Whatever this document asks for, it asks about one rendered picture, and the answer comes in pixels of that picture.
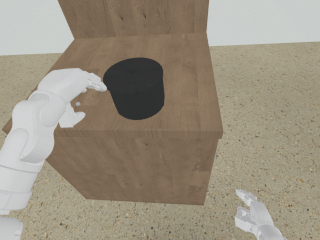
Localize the right robot forearm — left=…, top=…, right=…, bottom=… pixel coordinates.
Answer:
left=256, top=224, right=287, bottom=240

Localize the left robot forearm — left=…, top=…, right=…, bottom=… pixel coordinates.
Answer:
left=0, top=89, right=66, bottom=215

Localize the table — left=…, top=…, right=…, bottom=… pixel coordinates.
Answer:
left=1, top=0, right=224, bottom=206

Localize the robot left upper arm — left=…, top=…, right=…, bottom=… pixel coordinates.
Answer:
left=0, top=216, right=24, bottom=240

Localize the knob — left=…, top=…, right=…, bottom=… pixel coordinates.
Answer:
left=125, top=63, right=139, bottom=74

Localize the robot right hand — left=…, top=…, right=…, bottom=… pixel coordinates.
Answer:
left=234, top=189, right=274, bottom=238

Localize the pot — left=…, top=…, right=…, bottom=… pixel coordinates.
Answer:
left=110, top=78, right=165, bottom=120

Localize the robot left hand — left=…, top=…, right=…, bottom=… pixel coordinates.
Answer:
left=37, top=68, right=107, bottom=128

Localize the lid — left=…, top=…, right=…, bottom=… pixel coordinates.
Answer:
left=103, top=57, right=163, bottom=96

